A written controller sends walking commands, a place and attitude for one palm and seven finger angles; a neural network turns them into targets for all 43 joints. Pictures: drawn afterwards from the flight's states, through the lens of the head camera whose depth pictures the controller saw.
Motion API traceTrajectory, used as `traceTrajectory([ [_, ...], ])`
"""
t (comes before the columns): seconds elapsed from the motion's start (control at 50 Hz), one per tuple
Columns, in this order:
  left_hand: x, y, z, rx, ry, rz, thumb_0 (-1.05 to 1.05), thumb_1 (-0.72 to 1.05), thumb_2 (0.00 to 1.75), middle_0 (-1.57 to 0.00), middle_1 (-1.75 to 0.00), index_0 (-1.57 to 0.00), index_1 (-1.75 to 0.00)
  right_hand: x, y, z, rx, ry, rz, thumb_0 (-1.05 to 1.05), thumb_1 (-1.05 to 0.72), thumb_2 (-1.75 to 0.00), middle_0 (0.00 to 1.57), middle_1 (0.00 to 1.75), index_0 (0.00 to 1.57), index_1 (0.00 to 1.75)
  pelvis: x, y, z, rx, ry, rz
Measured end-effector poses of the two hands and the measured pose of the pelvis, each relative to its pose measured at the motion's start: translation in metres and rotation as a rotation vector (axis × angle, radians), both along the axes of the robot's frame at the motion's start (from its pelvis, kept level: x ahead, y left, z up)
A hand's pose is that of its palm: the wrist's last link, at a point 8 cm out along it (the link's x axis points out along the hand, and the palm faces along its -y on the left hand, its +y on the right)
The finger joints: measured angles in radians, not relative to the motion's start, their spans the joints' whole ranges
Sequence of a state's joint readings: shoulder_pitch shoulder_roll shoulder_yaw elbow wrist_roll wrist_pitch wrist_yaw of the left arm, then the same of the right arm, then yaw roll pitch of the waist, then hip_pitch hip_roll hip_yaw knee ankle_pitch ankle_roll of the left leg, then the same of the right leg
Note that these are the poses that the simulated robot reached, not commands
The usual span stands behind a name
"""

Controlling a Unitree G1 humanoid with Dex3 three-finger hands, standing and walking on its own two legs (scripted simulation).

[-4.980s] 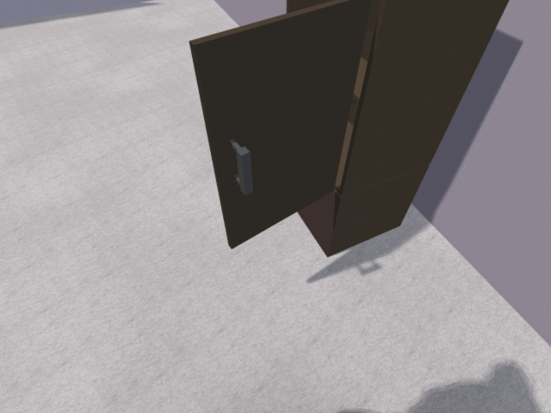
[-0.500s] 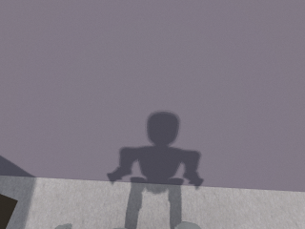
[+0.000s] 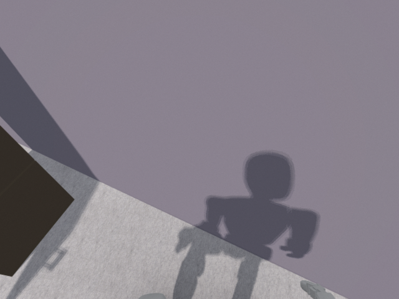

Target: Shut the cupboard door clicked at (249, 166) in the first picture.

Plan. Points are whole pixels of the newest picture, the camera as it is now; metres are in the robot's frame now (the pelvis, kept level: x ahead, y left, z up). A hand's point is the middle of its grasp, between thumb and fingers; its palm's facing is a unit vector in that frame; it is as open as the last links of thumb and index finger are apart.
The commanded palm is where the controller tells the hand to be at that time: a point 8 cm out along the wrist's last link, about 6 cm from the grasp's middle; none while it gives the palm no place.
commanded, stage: turn to face it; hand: left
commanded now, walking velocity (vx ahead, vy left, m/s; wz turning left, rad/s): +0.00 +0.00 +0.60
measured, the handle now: out of the picture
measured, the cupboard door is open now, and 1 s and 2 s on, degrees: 100 100 100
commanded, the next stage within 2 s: none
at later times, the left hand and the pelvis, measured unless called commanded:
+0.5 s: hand out of the picture +0.07 +0.17 -0.13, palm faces +0.25 -0.92 -0.30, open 7.4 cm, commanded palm none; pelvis +0.01 -0.05 +0.01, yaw +17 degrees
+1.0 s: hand out of the picture -0.06 +0.18 -0.16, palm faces +0.58 -0.77 -0.27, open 7.4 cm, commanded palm none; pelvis +0.00 -0.06 +0.01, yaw +35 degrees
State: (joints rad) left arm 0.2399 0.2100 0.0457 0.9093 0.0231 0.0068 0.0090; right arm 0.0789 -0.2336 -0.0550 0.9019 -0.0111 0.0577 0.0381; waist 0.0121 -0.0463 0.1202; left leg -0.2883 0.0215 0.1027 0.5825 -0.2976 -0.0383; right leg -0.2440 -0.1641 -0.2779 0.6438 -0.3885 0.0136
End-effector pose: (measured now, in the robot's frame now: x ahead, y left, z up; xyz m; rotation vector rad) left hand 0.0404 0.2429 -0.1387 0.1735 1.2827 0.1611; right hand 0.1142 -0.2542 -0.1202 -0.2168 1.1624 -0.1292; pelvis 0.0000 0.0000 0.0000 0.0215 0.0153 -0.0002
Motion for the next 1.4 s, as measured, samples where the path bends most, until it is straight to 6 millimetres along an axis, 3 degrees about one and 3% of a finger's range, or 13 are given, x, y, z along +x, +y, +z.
traceTrajectory([
  [0.08,-0.01,0.02,-0.009,0.013,0.034,0.06,0.01,0.91,0.9,-0.2,-0.3,-0.2,-0.3,0.013,0.014,0.005,-0.022,-0.03,0.062,0.01,-0.91,-0.9,0.2,0.3,0.2,0.3,-0.001,0.004,-0.003,-0.002,-0.003,0.046],
  [0.2,0.005,0.029,0.011,0.04,-0.036,0.102,0.01,0.91,0.9,-0.2,-0.3,-0.19,-0.3,0.002,0.016,0.008,-0.028,0.03,0.095,0.01,-0.91,-0.9,0.2,0.3,0.2,0.3,-0.001,0.0,0.009,-0.026,0.005,0.106],
  [0.3,0.021,0.021,0.025,0.072,-0.102,0.117,0.01,0.91,0.9,-0.2,-0.3,-0.19,-0.29,-0.01,0.002,0.0,-0.007,0.086,0.111,0.01,-0.91,-0.9,0.2,0.3,0.2,0.3,0.001,-0.016,0.011,-0.027,0.008,0.157],
  [0.4,0.029,-0.003,0.031,0.113,-0.172,0.137,0.01,0.91,0.9,-0.2,-0.3,-0.19,-0.3,-0.01,-0.026,-0.021,0.018,0.13,0.124,0.01,-0.9,-0.9,0.2,0.3,0.2,0.3,0.005,-0.043,0.0,-0.008,0.011,0.22],
  [0.5,0.006,-0.032,0.039,0.108,-0.154,0.197,0.01,0.91,0.9,-0.2,-0.3,-0.2,-0.3,0.009,-0.043,-0.021,0.014,0.147,0.171,0.01,-0.91,-0.9,0.2,0.3,0.2,0.3,0.007,-0.055,0.007,0.011,-0.012,0.297],
  [0.6,-0.027,-0.054,0.035,0.063,-0.106,0.28,0.01,0.91,0.9,-0.2,-0.3,-0.2,-0.3,0.039,-0.038,-0.007,0.01,0.123,0.249,0.01,-0.91,-0.9,0.2,0.3,0.2,0.3,0.009,-0.061,0.015,0.033,-0.013,0.366],
  [0.78,-0.11,-0.046,-0.002,0.019,-0.027,0.481,0.01,0.91,0.9,-0.2,-0.3,-0.2,-0.3,0.103,0.021,0.001,-0.024,-0.011,0.468,0.01,-0.91,-0.9,0.2,0.3,0.2,0.3,0.002,-0.047,-0.004,-0.002,-0.015,0.493],
  [0.84,-0.131,-0.038,-0.008,0.027,0.021,0.53,0.01,0.91,0.9,-0.2,-0.3,-0.2,-0.3,0.11,0.038,0.005,-0.03,-0.047,0.518,0.01,-0.91,-0.9,0.2,0.3,0.2,0.3,-0.001,-0.046,-0.006,0.004,-0.018,0.52],
  [0.92,-0.138,-0.032,0.004,0.047,0.009,0.576,0.01,0.91,0.9,-0.2,-0.3,-0.2,-0.3,0.107,0.044,0.011,-0.037,-0.03,0.561,0.01,-0.91,-0.9,0.2,0.3,0.2,0.3,-0.002,-0.049,0.003,-0.016,-0.018,0.564],
  [1.06,-0.125,-0.04,0.023,0.095,-0.063,0.617,0.01,0.91,0.9,-0.19,-0.3,-0.19,-0.29,0.106,0.035,0.0,-0.016,0.044,0.61,0.01,-0.91,-0.9,0.2,0.3,0.2,0.3,0.007,-0.066,0.008,-0.025,-0.012,0.639],
  [1.16,-0.117,-0.064,0.026,0.142,-0.102,0.648,0.01,0.91,0.9,-0.2,-0.3,-0.19,-0.3,0.122,0.019,-0.021,0.006,0.083,0.63,0.01,-0.91,-0.9,0.2,0.3,0.2,0.3,0.019,-0.086,-0.002,-0.008,-0.009,0.703],
  [1.24,-0.124,-0.093,0.032,0.118,-0.087,0.703,0.01,0.91,0.9,-0.2,-0.3,-0.2,-0.3,0.136,0.018,-0.018,-0.004,0.106,0.674,0.01,-0.91,-0.9,0.2,0.3,0.2,0.3,0.023,-0.09,0.006,0.005,-0.022,0.771],
  [1.4,-0.152,-0.13,0.02,0.041,-0.062,0.837,0.01,0.92,0.9,-0.2,-0.3,-0.2,-0.3,0.159,0.053,0.0,-0.029,0.092,0.803,0.01,-0.91,-0.9,0.2,0.3,0.2,0.3,0.026,-0.089,0.012,0.02,-0.011,0.883],
])
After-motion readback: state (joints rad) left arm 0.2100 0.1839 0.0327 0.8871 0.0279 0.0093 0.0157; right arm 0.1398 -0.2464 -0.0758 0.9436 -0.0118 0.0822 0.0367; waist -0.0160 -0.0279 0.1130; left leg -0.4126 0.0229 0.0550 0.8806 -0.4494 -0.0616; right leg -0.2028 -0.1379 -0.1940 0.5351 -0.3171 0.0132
